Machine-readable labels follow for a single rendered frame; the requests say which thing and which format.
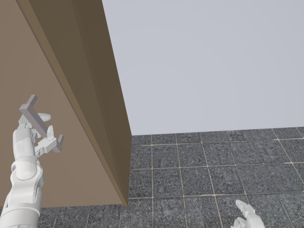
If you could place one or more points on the wardrobe door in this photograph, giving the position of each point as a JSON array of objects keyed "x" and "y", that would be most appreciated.
[{"x": 73, "y": 177}]

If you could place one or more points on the handle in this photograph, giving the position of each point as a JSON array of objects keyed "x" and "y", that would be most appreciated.
[{"x": 32, "y": 116}]

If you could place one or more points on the left robot hand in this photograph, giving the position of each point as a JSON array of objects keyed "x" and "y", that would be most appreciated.
[{"x": 24, "y": 139}]

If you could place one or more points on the robot left forearm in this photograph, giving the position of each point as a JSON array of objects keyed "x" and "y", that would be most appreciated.
[{"x": 23, "y": 203}]

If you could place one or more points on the right robot hand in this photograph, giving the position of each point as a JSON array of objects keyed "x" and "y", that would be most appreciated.
[{"x": 253, "y": 220}]

